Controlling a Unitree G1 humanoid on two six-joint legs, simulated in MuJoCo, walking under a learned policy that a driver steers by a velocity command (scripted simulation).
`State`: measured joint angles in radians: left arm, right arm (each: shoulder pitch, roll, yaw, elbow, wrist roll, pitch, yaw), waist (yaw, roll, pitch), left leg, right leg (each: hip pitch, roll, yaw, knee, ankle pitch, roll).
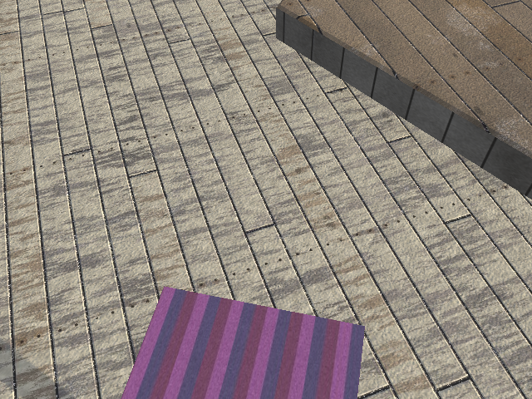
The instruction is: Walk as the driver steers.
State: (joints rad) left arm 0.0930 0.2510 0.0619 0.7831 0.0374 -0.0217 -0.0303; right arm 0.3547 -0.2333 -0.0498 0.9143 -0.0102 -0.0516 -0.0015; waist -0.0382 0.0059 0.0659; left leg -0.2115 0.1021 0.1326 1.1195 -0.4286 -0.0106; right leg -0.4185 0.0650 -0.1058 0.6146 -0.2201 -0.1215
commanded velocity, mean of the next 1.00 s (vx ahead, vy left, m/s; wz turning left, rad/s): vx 0.50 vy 0.00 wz -0.08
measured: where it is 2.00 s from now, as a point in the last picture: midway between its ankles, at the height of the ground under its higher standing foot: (273, 231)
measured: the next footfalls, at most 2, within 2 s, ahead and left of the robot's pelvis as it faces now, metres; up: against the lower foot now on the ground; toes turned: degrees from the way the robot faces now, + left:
left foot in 0.50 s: +0.44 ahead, +0.10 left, +0.00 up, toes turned +0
right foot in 1.04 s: +0.72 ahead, -0.11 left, +0.00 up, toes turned -5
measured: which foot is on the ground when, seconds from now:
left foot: up 0.00-0.48, down 0.50-1.00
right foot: down 0.00-0.52, up 0.54-1.00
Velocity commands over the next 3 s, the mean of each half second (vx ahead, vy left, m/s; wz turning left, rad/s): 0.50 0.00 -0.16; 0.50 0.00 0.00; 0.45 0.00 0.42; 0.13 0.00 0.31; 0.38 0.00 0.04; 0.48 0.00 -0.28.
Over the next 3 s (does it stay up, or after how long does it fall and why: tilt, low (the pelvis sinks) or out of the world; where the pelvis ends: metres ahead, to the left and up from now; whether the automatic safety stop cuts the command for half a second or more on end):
stays up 1.25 0.19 0.01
